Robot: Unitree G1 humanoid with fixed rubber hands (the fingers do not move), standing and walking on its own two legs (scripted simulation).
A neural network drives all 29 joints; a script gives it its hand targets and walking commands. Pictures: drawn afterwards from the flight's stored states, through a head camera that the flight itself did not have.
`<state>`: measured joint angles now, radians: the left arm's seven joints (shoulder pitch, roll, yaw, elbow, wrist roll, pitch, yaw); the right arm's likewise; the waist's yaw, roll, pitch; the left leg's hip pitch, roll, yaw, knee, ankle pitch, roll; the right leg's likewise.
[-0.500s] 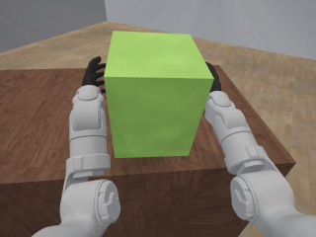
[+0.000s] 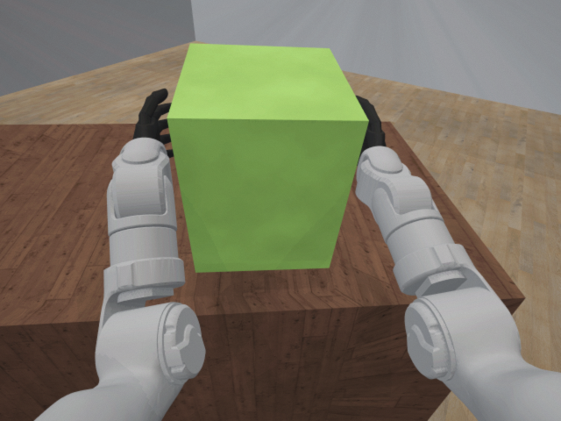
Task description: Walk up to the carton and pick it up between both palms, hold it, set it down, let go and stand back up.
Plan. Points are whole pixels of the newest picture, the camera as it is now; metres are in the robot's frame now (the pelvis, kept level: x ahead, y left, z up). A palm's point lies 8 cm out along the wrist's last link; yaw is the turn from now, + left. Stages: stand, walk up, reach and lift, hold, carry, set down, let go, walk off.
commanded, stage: reach and lift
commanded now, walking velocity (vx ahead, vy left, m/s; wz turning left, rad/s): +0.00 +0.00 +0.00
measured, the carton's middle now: (262, 160) +0.42 +0.00 +0.21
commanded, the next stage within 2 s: hold in 0.70 s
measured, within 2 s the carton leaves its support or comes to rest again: neither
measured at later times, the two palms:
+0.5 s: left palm (146, 138) +0.39 +0.15 +0.27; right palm (372, 139) +0.38 -0.14 +0.26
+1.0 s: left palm (138, 127) +0.37 +0.15 +0.29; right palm (377, 122) +0.37 -0.14 +0.29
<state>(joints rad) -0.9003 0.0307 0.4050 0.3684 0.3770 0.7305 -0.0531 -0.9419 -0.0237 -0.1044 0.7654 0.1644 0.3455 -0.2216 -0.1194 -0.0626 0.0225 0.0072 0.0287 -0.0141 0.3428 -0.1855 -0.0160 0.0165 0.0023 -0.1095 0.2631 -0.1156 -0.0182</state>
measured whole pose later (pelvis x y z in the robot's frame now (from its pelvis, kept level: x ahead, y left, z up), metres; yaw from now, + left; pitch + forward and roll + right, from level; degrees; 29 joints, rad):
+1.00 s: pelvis +0.01 +0.00 +0.00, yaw +0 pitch -9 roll -1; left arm -0.91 0.05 0.41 0.28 0.36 0.87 -0.07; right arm -1.02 -0.09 0.00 0.69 0.31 0.54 -0.28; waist -0.11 -0.02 -0.05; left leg 0.00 0.03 -0.02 0.35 -0.20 -0.02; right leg 0.01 0.02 -0.09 0.27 -0.13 -0.02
